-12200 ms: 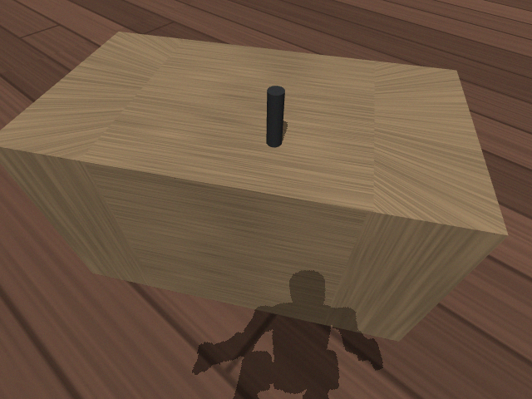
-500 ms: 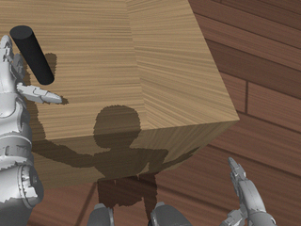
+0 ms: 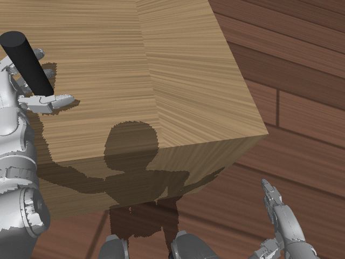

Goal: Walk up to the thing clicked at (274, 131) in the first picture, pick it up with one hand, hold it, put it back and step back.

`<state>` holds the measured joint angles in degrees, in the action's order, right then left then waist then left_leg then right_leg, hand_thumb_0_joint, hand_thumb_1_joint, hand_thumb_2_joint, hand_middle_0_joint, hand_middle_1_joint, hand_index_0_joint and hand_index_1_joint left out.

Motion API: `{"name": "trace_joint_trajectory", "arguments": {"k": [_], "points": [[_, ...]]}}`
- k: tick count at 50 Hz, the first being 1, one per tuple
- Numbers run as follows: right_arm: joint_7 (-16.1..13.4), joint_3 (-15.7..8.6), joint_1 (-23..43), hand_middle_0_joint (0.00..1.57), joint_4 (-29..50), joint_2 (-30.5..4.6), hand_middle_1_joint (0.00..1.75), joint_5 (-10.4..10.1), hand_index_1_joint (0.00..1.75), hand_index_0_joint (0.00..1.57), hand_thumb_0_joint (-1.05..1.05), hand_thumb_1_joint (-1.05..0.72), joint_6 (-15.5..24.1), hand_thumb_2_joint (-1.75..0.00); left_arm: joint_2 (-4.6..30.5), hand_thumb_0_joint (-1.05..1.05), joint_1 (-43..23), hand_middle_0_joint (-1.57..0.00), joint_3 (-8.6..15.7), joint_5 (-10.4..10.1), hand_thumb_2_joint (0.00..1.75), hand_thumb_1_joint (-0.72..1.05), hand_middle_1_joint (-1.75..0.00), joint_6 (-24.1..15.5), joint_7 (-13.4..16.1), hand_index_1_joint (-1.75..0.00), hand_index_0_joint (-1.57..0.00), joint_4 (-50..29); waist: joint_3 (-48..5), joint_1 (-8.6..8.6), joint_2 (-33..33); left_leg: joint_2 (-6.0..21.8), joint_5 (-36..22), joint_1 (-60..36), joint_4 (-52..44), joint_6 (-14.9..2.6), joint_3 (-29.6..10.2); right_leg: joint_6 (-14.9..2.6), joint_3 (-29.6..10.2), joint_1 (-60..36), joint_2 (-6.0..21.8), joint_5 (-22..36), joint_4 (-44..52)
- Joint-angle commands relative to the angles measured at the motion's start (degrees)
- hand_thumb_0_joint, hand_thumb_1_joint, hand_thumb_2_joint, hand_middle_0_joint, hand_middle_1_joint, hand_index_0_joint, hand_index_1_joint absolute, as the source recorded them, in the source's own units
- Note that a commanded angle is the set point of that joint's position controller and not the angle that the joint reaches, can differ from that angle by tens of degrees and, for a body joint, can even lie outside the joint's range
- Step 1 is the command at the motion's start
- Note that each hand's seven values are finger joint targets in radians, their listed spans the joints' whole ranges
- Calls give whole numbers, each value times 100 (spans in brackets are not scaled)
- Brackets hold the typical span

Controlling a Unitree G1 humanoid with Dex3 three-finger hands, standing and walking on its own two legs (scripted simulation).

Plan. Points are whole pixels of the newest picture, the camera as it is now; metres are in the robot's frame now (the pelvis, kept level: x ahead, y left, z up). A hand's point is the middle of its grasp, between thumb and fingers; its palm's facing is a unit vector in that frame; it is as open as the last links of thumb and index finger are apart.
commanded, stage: close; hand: left
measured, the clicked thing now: (30, 70) +0.53 +0.22 +0.08
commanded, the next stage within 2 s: settle in 0.20 s
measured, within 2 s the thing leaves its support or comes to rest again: leaves its support in 0.52 s
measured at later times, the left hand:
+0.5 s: hand (34, 88) +0.49 +0.22 +0.06, palm faces +0.17 -0.99 +0.00, open 5.0 cm
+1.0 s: hand (26, 68) +0.50 +0.21 +0.11, palm faces +0.16 -0.99 +0.01, open 5.0 cm
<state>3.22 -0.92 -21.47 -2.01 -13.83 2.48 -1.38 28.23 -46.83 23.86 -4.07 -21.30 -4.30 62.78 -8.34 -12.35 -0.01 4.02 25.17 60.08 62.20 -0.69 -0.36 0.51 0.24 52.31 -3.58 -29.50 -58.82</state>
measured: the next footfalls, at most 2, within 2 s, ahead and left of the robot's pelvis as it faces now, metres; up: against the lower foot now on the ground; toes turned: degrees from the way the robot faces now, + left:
none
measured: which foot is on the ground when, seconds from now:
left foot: down 0.00-1.00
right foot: down 0.00-1.00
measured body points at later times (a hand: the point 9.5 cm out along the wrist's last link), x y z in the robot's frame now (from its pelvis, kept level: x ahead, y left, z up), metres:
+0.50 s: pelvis +0.00 +0.00 +0.01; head +0.12 +0.04 +0.44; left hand +0.48 +0.27 +0.07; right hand +0.16 -0.25 -0.02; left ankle +0.03 +0.11 -0.66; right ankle -0.02 -0.13 -0.66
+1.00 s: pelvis +0.00 +0.00 +0.02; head +0.10 +0.03 +0.46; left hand +0.49 +0.27 +0.11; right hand +0.16 -0.25 -0.01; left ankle +0.03 +0.11 -0.66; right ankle -0.02 -0.13 -0.66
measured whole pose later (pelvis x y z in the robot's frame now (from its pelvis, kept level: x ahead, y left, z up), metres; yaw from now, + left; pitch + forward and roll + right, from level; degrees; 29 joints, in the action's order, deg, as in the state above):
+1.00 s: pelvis +0.00 +0.00 +0.02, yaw +0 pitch +19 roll -3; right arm 1.4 -0.8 -19.8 -8.8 -12.9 1.0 -1.8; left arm 26.6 -47.7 20.7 -5.5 -14.7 -4.5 59.2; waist -7.6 -9.2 0.4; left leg 3.3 23.0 51.6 55.6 -1.1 0.8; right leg 0.9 -0.8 44.2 -2.8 -27.1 -52.3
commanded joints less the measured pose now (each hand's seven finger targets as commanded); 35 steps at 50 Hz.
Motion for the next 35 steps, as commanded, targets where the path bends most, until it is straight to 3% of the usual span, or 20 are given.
{"name": "trace_joint_trajectory", "arguments": {"k": [1, 3, 4, 5, 7, 8, 12, 13, 15, 16, 19, 21, 23, 25, 27, 28, 29, 31, 33, 35], "points": [[-82, -432, -19, 5, 1045, -772, 5, -45, 5, 5, 0, 50, 313, -5, 1137, 0, -2418, -109, -75, -82, 70, -6, -91, -426, -72, -92, -109, -1513, -3020, 136, 1236, -82, -2288, -3083, -531, -71, -227, -134, 83, -550, -18, 2204, 601], [-128, -724, -129, 5, 922, -1005, 5, -50, 5, 5, 0, 51, 316, -5, 1114, 0, -2187, -115, -41, -121, 78, 3, -99, -374, -90, -100, -115, -1307, -2882, 55, 1248, -26, -2276, -3245, -619, -15, -302, -168, 152, -364, -42, 1978, 606], [-125, -638, -78, 5, 904, -969, 5, -61, 5, 5, 0, 50, 315, -5, 1179, 0, -2195, -119, -29, -95, 80, 8, -102, -345, -70, -102, -119, -1228, -2659, 89, 1118, -37, -2019, -3032, -644, -41, -287, -157, 143, -318, -44, 1851, 647], [-107, -508, -95, 5, 911, -861, 5, -53, 5, 5, 0, 51, 312, -5, 1016, 0, -2141, -122, -90, -105, 84, 11, -105, -336, -82, -106, -122, -1156, -2657, 54, 963, -33, -2107, -3002, -622, -61, -281, -148, 148, -356, -49, 1988, 648], [-131, -679, -207, 5, 819, -967, 5, -43, 5, 5, 0, 50, 309, -5, 1046, 0, -2174, -126, -40, -152, 86, 12, -110, -366, -66, -110, -126, -1300, -2785, 27, 971, -46, -2228, -3070, -567, -83, -246, -124, 129, -393, -42, 2162, 646], [-128, -611, -192, 5, 887, -920, 5, -62, 5, 5, 0, 51, 329, -5, 869, 0, -2038, -128, -171, -153, 89, 17, -112, -325, -89, -112, -128, -1148, -2775, 2, 880, -50, -2306, -3120, -539, -103, -237, -110, 127, -398, -37, 2239, 637], [-121, -509, -256, 5, 766, -804, 5, -71, 5, 5, 0, 51, 298, -5, 1122, 0, -2098, -137, -94, -119, 101, 27, -123, -346, -46, -123, -138, -1530, -2918, 159, 1038, -92, -2459, -3156, -517, -108, -184, -91, 81, -633, -4, 2464, 656], [-127, -635, -300, 5, 732, -929, 5, -74, 5, 5, 0, 52, 289, -5, 1171, 0, -1986, -141, -17, -130, 109, 35, -131, -342, -48, -131, -141, -1494, -2869, 147, 1011, -86, -2465, -3145, -528, -103, -190, -101, 83, -582, -2, 2434, 649], [-114, -457, -175, 5, 721, -785, 5, -70, 5, 5, 0, 51, 286, -5, 1225, 0, -2055, -148, 46, -155, 124, 40, -140, -366, -51, -141, -147, -1575, -2787, 220, 1015, -79, -2455, -3043, -535, -97, -211, -113, 96, -606, 1, 2360, 635], [-113, -453, -142, 5, 687, -757, 5, -66, 5, 5, 0, 52, 277, -6, 1286, 0, -2118, -142, 107, -167, 132, 48, -141, -393, -51, -144, -140, -1598, -2783, 222, 1030, -90, -2417, -3001, -541, -100, -194, -110, 86, -639, 6, 2378, 656], [-150, -502, -190, 5, 839, -814, 5, -68, 5, 5, 0, 52, 278, -6, 1123, 0, -2287, -142, -104, -134, 139, 61, -143, -361, -42, -146, -140, -1823, -2957, 139, 1062, -84, -2298, -3250, -618, -102, -189, -107, 64, -670, 13, 2293, 706], [-152, -476, -62, 5, 831, -796, 5, -80, 5, 5, 0, 53, 268, -6, 1174, 0, -2435, -143, -54, -192, 138, 62, -143, -366, -25, -146, -141, -1971, -2990, 246, 1180, -76, -2291, -3315, -701, -52, -234, -138, 102, -698, 12, 2156, 716], [-172, -533, -50, 5, 752, -836, 5, -81, 5, 5, 0, 52, 259, -6, 1265, 0, -2404, -143, -67, -148, 135, 58, -142, -311, -24, -145, -142, -1874, -2927, 230, 1321, -43, -2413, -3500, -752, -6, -264, -161, 140, -630, 4, 2086, 724], [-196, -590, -78, 5, 717, -889, 5, -80, 5, 5, 0, 53, 239, -6, 1242, 0, -2382, -144, -66, -133, 138, 61, -144, -242, -17, -147, -142, -1855, -2881, 200, 1140, -41, -2373, -3526, -794, -23, -254, -146, 138, -634, -9, 2113, 804], [-210, -439, -286, 5, 424, -708, 5, -85, 5, 5, 0, 53, 215, -5, 1077, 0, -2472, -148, -207, -182, 137, 55, -148, -178, -43, -150, -147, -1892, -2842, 200, 1195, -75, -2360, -3431, -783, -65, -193, -121, 90, -760, 21, 2298, 846], [-222, -481, -175, 5, 550, -760, 5, -114, 5, 5, 0, 53, 232, -5, 1045, 0, -2472, -148, -235, -210, 136, 51, -149, -127, -58, -151, -147, -1885, -2833, 198, 1062, -68, -2333, -3510, -818, -78, -189, -110, 91, -777, 13, 2283, 904], [-224, -446, 99, 5, 810, -758, 5, -136, 5, 5, 0, 53, 261, -5, 1114, 0, -2516, -147, -180, -211, 135, 51, -148, -90, -36, -150, -146, -1857, -2834, 223, 965, -86, -2201, -3419, -836, -93, -168, -104, 70, -859, 23, 2234, 941], [-244, -478, -113, 5, 375, -740, 5, -132, 5, 5, 0, 53, 235, -5, 1034, 0, -2400, -147, -247, -195, 137, 49, -148, -5, -42, -150, -146, -1615, -2571, 202, 975, -90, -2134, -3348, -881, -97, -136, -95, 63, -823, 25, 2248, 976], [-232, -472, -114, 5, 437, -756, 5, -119, 5, 5, 0, 53, 249, -5, 1073, 0, -2434, -146, -192, -196, 137, 52, -148, 24, -44, -150, -146, -1590, -2659, 162, 856, -91, -2178, -3343, -886, -114, -137, -87, 58, -890, 33, 2328, 1020], [-231, -377, 21, 5, 348, -675, 5, -145, 5, 5, 0, 53, 239, -5, 1113, 0, -2546, -147, -249, -177, 138, 54, -148, 68, -57, -150, -146, -1695, -2637, 265, 944, -105, -2192, -3379, -932, -119, -114, -89, 36, -905, 48, 2314, 1053]]}}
